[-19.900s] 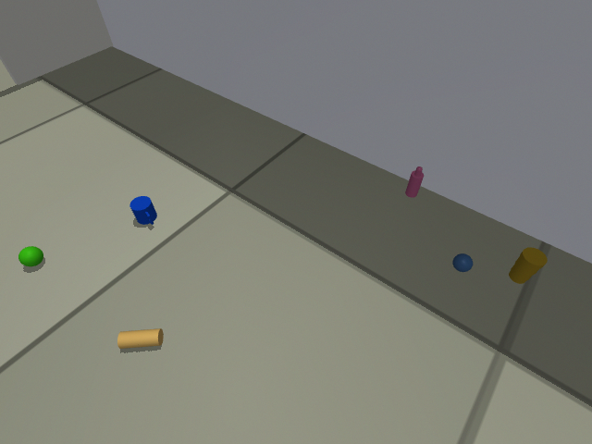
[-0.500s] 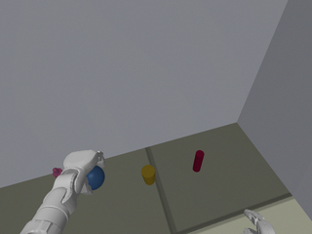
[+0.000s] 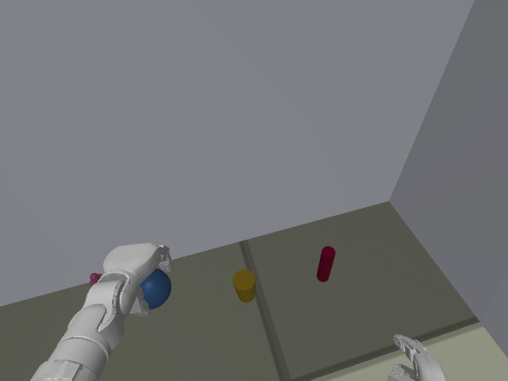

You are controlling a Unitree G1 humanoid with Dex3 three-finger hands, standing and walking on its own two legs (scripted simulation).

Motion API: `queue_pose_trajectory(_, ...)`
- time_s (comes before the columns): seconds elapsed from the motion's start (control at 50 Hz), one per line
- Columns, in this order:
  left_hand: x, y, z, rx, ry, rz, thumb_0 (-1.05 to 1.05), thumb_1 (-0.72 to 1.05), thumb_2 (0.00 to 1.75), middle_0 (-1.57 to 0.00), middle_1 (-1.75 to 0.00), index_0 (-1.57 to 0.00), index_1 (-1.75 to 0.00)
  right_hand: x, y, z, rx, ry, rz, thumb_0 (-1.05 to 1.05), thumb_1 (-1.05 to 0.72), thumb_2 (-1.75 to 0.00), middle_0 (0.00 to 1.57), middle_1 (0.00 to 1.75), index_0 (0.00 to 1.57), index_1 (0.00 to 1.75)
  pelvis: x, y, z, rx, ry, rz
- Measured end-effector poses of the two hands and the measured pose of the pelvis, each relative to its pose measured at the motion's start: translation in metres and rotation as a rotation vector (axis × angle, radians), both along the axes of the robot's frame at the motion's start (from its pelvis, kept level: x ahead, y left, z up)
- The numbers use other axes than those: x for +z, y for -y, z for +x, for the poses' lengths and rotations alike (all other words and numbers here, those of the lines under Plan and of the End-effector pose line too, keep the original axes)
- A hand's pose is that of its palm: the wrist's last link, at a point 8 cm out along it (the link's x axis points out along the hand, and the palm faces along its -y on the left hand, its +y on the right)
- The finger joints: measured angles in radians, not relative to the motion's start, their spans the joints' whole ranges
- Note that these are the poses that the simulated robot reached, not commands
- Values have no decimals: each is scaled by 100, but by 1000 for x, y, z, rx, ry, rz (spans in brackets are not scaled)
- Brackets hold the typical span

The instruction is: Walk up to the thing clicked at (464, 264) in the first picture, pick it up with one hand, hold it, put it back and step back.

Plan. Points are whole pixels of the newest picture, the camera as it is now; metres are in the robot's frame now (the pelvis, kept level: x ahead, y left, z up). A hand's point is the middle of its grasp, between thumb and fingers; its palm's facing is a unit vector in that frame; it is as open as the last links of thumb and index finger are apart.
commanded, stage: hold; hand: left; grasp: from above
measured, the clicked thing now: (150, 288) +0.30 +0.22 -0.07
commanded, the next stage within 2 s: crouch in 0.32 s
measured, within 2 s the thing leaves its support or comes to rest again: neither
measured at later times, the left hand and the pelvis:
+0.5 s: hand (143, 283) +0.29 +0.22 -0.04, palm faces -0.46 -0.07 -0.89, open 9.9 cm; pelvis +0.01 +0.00 +0.00, yaw +0 degrees
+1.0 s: hand (161, 307) +0.31 +0.24 -0.20, palm faces -0.44 +0.02 -0.90, open 9.8 cm; pelvis -0.02 +0.00 -0.08, yaw +1 degrees
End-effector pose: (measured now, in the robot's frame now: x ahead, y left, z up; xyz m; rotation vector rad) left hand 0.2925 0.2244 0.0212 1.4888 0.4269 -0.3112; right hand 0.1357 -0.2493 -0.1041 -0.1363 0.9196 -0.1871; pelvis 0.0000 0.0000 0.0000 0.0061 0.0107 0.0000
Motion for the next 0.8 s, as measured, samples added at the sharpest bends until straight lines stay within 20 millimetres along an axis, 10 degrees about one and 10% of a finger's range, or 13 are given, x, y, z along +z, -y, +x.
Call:
queue_pose_trajectory(0.56,-8,-1,6,2,-7,1,-1,-1,55,-71,-71,-69,-64,-1,5,-1,-15,-36,-9,1,-91,-90,20,30,20,30,1,1,6,5,-11,-1)
queue_pose_trajectory(0.8,-69,-6,2,-11,-24,37,-2,1,52,-71,-70,-69,-64,-18,13,-21,2,-132,-48,1,-90,-90,20,30,20,30,-15,1,-1,21,-109,-8)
